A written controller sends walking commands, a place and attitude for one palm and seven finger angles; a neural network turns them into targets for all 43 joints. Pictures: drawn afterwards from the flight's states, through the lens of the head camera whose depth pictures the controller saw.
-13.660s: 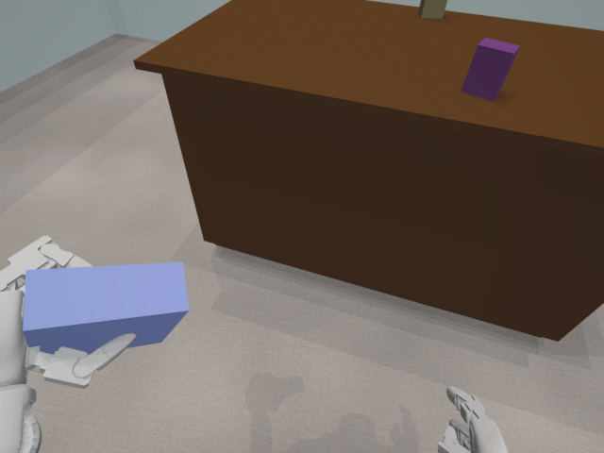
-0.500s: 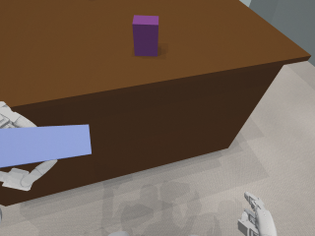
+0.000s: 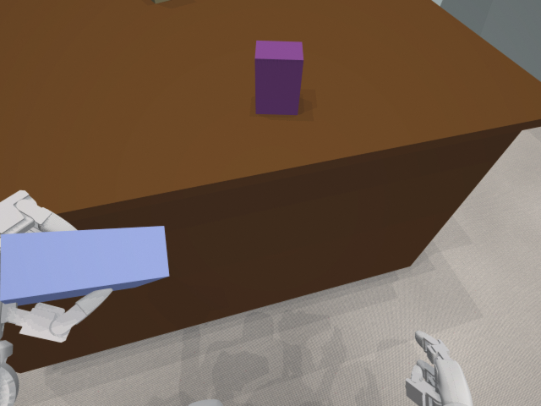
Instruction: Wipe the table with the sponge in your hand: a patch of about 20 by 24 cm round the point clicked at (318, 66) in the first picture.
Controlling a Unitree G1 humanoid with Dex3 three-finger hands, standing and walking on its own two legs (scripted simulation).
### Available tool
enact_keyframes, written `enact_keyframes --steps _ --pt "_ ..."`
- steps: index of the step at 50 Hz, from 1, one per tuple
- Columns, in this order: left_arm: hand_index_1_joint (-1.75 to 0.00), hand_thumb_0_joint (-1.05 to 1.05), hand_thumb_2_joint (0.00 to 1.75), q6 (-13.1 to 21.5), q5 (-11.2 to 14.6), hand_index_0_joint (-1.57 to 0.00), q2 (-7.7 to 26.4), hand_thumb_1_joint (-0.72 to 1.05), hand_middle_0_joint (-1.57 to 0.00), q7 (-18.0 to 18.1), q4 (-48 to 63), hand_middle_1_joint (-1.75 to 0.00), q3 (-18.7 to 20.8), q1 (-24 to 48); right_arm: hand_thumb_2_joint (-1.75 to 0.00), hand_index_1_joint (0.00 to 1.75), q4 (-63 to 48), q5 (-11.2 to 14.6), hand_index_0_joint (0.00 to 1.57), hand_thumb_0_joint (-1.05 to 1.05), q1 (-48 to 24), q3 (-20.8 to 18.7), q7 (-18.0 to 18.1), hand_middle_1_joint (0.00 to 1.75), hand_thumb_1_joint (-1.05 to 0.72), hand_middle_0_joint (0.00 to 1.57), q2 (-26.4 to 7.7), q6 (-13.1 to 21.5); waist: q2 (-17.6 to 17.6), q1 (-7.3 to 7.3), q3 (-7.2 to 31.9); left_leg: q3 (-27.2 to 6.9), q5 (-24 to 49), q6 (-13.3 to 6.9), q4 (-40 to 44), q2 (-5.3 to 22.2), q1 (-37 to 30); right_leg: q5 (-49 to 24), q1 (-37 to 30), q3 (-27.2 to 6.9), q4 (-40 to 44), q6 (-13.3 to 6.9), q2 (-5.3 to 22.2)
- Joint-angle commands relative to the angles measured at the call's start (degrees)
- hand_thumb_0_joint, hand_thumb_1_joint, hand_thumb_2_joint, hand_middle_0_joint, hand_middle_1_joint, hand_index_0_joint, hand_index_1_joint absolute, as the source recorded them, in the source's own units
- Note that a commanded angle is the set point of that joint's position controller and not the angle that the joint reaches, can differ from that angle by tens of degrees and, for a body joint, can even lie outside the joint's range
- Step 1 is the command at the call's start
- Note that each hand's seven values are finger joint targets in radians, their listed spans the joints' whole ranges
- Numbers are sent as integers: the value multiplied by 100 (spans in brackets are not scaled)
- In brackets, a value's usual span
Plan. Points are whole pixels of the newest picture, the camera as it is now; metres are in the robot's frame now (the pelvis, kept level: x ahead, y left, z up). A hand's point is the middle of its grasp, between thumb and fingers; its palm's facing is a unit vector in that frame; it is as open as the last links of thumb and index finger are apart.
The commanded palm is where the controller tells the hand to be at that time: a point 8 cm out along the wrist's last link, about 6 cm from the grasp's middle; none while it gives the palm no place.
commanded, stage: come to a stop and stand still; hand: left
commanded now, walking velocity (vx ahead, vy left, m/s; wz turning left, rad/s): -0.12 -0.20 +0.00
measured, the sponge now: (107, 265) +0.23 +0.19 +0.15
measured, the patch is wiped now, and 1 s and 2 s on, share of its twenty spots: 0.00 0.00 0.00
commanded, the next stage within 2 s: look again from close up in 1.16 s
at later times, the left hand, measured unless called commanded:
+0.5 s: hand (60, 307) +0.18 +0.21 +0.17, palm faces +0.38 -0.83 -0.40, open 9.1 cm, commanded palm +0.12 +0.26 +0.19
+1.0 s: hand (28, 366) +0.13 +0.22 +0.17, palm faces +0.39 -0.84 -0.38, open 9.1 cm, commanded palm +0.08 +0.26 +0.19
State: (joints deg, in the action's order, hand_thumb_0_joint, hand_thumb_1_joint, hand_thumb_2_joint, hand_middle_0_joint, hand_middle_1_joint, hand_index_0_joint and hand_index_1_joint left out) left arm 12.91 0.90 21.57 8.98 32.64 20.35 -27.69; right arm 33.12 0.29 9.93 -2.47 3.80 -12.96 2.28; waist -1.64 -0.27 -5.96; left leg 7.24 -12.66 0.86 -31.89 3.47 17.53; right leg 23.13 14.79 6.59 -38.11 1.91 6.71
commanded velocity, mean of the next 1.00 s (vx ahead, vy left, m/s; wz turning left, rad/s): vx -0.01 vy -0.02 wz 0.00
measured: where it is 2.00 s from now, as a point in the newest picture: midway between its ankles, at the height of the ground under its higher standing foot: outside the picture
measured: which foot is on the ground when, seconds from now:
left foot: down 0.00-0.28, up 0.30-0.54, down 0.56-1.00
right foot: up 0.00-0.22, down 0.24-1.00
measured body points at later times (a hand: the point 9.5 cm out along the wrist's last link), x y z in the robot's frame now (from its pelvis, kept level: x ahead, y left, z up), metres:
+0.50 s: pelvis -0.04 -0.02 +0.01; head -0.01 -0.03 +0.46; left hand +0.15 +0.25 +0.19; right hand +0.12 -0.25 -0.09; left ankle -0.05 +0.10 -0.70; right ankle -0.01 -0.09 -0.73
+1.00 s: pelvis -0.08 -0.02 +0.01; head -0.07 -0.02 +0.46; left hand +0.11 +0.26 +0.19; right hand +0.08 -0.24 -0.09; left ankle -0.06 +0.09 -0.73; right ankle -0.01 -0.09 -0.73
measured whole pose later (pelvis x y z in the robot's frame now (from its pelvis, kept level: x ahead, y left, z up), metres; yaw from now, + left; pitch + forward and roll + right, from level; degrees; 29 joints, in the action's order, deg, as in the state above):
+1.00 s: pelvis -0.08 -0.02 +0.01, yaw +0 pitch -2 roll +0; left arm 9.7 1.6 19.3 8.4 27.0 17.2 -26.6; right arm 35.2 -0.5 12.4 1.9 2.9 -10.7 2.5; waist 0.3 -1.1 -2.2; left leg 2.4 -14.3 -0.4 -30.6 0.9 14.2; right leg 9.3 16.6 7.9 -26.8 -4.3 -1.6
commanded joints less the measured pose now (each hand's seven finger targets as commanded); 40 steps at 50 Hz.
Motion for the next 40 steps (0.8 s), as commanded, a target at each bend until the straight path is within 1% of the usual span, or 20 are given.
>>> enact_keyframes --steps 1,4,6,9,11,12,14,15,17,18,21,23,26,29,30,31,33,35,37,40 --pt "-160 0 130 411 90 -120 1139 10 -120 78 1360 -160 944 151 -90 30 -799 -122 20 0 -82 -119 -73 30 -90 20 -521 356 2102 55 1493 -1987 4846 -966 1009 1857 -1597 973 983 -470 -1511 -16 -401" --pt "-160 0 130 348 152 -120 884 10 -120 45 1664 -160 765 -82 -90 30 -843 -29 20 0 -79 -140 -254 30 -90 20 -508 458 1803 43 1659 -1140 4490 -708 696 1525 -1805 381 777 -251 -793 -26 -582" --pt "-160 0 130 227 230 -120 791 10 -120 8 1604 -160 696 -249 -90 30 -885 -27 20 0 -75 -113 -314 30 -90 20 -539 482 1896 96 1490 -1049 3751 -617 852 1508 -1351 185 436 -133 -307 -13 -663" --pt "-160 0 130 98 256 -120 767 10 -120 -3 1234 -160 716 -238 -90 30 -883 -5 20 0 -139 -38 -260 30 -90 20 -539 454 1566 83 1283 -944 2383 -530 889 1474 -706 -242 -208 -74 674 8 -663" --pt "-160 0 130 51 220 -120 825 10 -120 -8 933 -160 754 -18 -90 30 -873 28 20 0 -189 -8 -202 30 -90 20 -516 397 1129 54 1205 -705 1105 -339 684 1208 -136 -922 -807 -117 1370 -10 -551" --pt "-160 0 130 32 202 -120 962 10 -120 6 837 -160 852 36 -90 30 -848 35 20 0 -185 13 -177 30 -90 20 -460 379 648 97 1171 -486 354 -182 429 958 47 -1304 -817 -437 1614 -103 -282" --pt "-160 0 130 -111 307 -120 821 10 -120 -29 553 -160 667 174 -90 30 -856 58 20 0 -193 64 -149 30 -90 20 -308 361 -857 77 1038 -198 -959 121 -741 43 133 -1286 -32 -1853 2122 -591 730" --pt "-160 0 130 -150 318 -120 859 10 -120 -18 624 -160 632 222 -90 30 -832 54 20 0 -297 72 -132 30 -90 20 -330 341 -951 15 876 -437 -1285 105 -1455 -81 312 -1233 154 -2219 2359 -852 1051" --pt "-160 0 130 -101 264 -120 956 10 -120 47 903 -160 678 514 -90 30 -723 -5 20 0 -448 203 -125 30 -90 20 -283 315 -628 31 1062 -724 -1395 119 -2186 -116 758 -1792 -259 -2037 2206 -1069 1185" --pt "-160 0 130 -64 263 -120 907 10 -120 76 875 -160 641 403 -90 30 -680 3 20 0 -492 248 -82 30 -90 20 -180 310 -581 26 1057 -685 -1274 136 -2219 -93 772 -2333 -457 -1667 2097 -1075 1087" --pt "-160 0 130 9 185 -120 949 10 -120 111 859 -160 707 307 -90 30 -654 -32 20 0 -561 213 9 30 -90 20 -259 319 -534 -51 1220 -503 -1237 102 -1607 -141 649 -3223 -874 -1312 1892 -1025 949" --pt "-160 0 130 54 170 -120 899 10 -120 131 882 -160 692 233 -90 30 -685 -46 20 0 -498 207 33 30 -90 20 -259 327 -352 -69 1238 -443 -1053 48 -811 -140 330 -2883 -905 -1288 1909 -1020 887" --pt "-160 0 130 84 162 -120 869 10 -120 158 1007 -160 649 114 -90 30 -694 -73 20 0 -203 130 36 30 -90 20 -381 270 -62 16 1442 -412 -86 -13 714 -155 -501 -2216 -963 -1111 1690 -677 605" --pt "-160 0 130 151 150 -120 869 10 -120 116 976 -160 545 73 -90 30 -859 -3 20 0 -342 35 47 30 -90 20 -628 279 856 -100 1218 -1362 1414 -350 1165 940 -756 -1342 -430 -784 1231 -200 -197" --pt "-160 0 130 188 149 -120 877 10 -120 99 976 -160 558 133 -90 30 -810 -57 20 0 -364 145 65 30 -90 20 -499 281 1446 -43 1045 -1596 1500 -448 1372 1106 -411 -1197 -379 -547 960 -138 -319" --pt "-160 0 130 221 119 -120 868 10 -120 87 974 -160 509 293 -90 30 -772 -79 20 0 -375 163 61 30 -90 20 -477 294 1565 -19 921 -1621 1347 -478 1468 1192 43 -835 -558 -512 738 -142 -339" --pt "-160 0 130 281 72 -120 837 10 -120 66 915 -160 492 484 -90 30 -748 -84 20 0 -325 113 60 30 -90 20 -505 387 1321 -41 830 -1435 861 -431 1419 1096 378 -736 -697 -511 719 -148 -382" --pt "-160 0 130 221 92 -120 730 10 -120 42 667 -160 425 328 -90 30 -738 -39 20 0 -239 83 28 30 -90 20 -547 426 1028 -39 1027 -1132 635 -326 1120 846 365 -1412 -930 -585 992 -153 -348" --pt "-160 0 130 201 121 -120 795 10 -120 39 605 -160 508 379 -90 30 -737 -33 20 0 -271 105 18 30 -90 20 -530 466 707 -34 1017 -999 -340 -225 1129 626 649 -1398 -1062 -758 1167 -170 -250" --pt "-160 0 130 145 151 -120 771 10 -120 44 416 -160 423 489 -90 30 -669 -47 20 0 -156 118 -14 30 -90 20 -476 449 14 18 855 -690 -1050 -121 374 67 349 -338 -359 -1660 2157 -394 295"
